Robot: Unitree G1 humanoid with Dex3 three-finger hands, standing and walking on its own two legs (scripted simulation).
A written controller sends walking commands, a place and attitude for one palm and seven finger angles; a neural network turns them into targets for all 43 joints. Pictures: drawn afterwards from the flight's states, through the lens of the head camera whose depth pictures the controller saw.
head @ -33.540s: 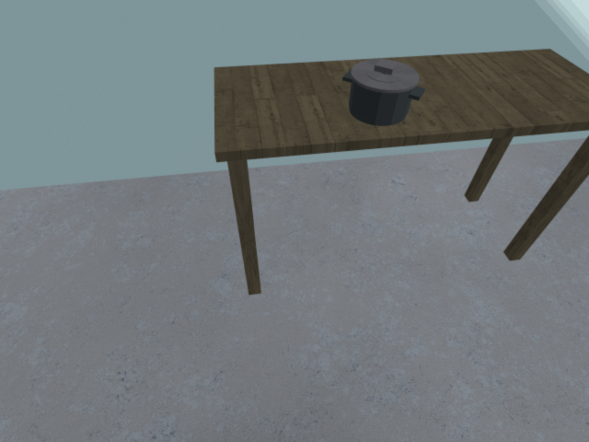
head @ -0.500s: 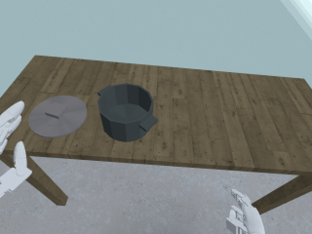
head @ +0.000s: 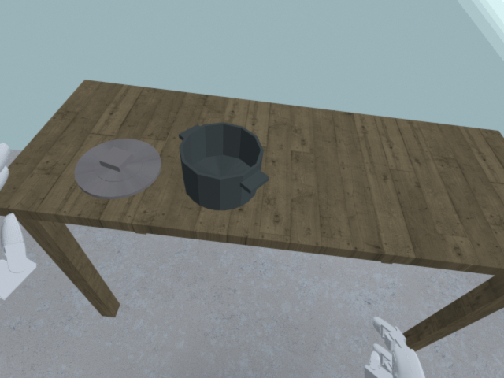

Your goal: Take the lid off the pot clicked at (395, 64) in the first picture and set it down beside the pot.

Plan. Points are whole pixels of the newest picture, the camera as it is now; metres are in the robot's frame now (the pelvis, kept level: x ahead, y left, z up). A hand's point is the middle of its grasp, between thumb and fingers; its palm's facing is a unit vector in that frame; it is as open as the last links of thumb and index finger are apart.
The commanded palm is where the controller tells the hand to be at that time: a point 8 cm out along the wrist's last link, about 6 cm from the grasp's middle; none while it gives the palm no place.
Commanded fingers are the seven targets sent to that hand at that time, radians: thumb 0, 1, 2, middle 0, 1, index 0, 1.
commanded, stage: step back with the hand held close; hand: left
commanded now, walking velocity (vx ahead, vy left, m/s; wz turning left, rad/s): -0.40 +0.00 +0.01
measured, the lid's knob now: (116, 159) +0.52 +0.33 +0.00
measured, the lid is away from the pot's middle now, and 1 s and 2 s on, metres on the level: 0.23 0.23 0.23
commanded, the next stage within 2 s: stop stepping back and stand still in 0.44 s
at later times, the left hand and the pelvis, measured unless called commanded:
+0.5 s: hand out of the picture +0.07 +0.23 +0.17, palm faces +0.39 -0.84 -0.38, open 7.4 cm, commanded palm +0.00 +0.27 +0.19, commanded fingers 0.00 0.90 0.90 -0.20 -0.30 -0.20 -0.30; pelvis -0.12 -0.01 -0.01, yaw +3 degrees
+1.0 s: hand out of the picture -0.03 +0.24 +0.16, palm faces +0.41 -0.84 -0.36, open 7.4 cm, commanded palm -0.10 +0.27 +0.19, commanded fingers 0.00 0.90 0.90 -0.20 -0.30 -0.20 -0.30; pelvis -0.23 -0.01 +0.00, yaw +0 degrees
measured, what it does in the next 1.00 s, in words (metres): walks backwards: left foot, then right foot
